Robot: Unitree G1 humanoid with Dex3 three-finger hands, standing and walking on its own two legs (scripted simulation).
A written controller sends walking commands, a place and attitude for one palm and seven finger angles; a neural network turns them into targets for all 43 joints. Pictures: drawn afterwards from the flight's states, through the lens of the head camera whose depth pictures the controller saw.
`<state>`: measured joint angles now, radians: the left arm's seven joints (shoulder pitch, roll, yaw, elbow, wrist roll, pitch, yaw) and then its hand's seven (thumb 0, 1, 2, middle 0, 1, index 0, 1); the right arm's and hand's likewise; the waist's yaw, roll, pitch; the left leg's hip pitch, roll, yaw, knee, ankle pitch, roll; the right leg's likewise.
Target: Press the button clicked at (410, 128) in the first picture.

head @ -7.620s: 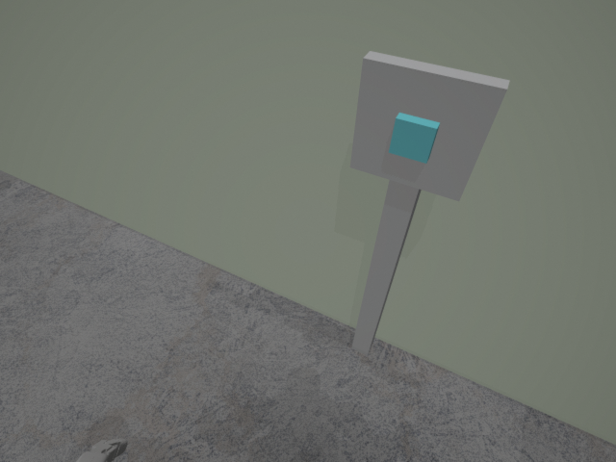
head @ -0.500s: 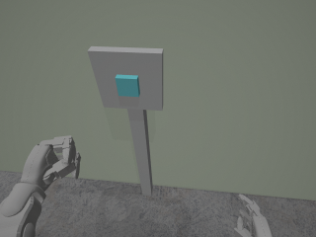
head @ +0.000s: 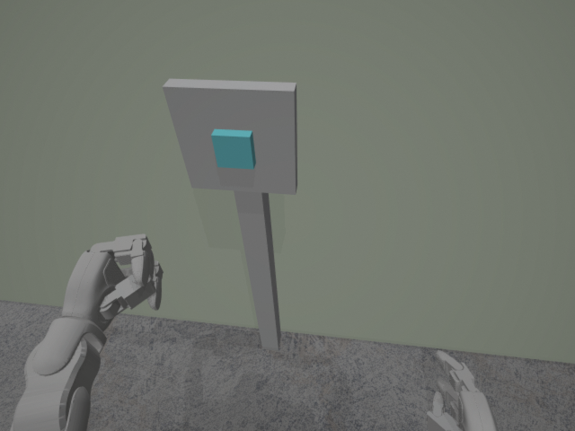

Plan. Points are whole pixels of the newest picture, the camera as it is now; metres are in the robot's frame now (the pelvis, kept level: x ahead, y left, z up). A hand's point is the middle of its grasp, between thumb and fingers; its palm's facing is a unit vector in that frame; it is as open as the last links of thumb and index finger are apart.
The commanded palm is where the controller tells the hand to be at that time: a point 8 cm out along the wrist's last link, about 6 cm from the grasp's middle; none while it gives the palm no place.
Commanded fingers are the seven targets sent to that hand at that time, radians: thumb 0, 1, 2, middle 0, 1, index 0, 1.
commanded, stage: aim a knuckle at the button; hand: left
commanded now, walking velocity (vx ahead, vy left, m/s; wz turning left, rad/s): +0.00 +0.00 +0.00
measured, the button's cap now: (235, 148) +0.53 +0.15 +0.14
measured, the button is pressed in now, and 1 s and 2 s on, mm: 0 0 0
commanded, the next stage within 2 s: none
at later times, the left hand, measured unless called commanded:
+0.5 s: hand (205, 237) +0.34 +0.16 +0.11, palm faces -0.06 -1.00 -0.03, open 3.1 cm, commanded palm +0.32 +0.21 +0.11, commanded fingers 0.00 0.90 0.90 -1.30 -1.50 -1.30 -1.50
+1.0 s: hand (242, 208) +0.41 +0.12 +0.10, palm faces -0.04 -1.00 -0.03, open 3.1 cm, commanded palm +0.40 +0.18 +0.10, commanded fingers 0.00 0.90 0.90 -1.30 -1.50 -1.30 -1.50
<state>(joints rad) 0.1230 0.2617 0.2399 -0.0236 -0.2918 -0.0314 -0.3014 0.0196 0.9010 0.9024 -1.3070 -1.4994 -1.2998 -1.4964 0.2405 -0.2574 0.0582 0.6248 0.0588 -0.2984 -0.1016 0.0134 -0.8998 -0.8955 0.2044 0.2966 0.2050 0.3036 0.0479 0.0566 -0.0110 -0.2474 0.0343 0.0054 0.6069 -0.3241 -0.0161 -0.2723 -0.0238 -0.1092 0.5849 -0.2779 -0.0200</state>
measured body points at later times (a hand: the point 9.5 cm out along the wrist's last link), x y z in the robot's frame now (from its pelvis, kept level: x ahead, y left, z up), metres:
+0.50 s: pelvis +0.01 +0.01 +0.00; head +0.02 +0.00 +0.45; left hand +0.34 +0.21 +0.11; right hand +0.16 -0.22 -0.09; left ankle +0.00 +0.13 -0.73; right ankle +0.03 -0.10 -0.73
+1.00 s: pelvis +0.00 +0.00 -0.01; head +0.04 -0.01 +0.44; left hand +0.41 +0.17 +0.11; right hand +0.12 -0.24 -0.11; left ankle +0.00 +0.13 -0.73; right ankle +0.03 -0.10 -0.73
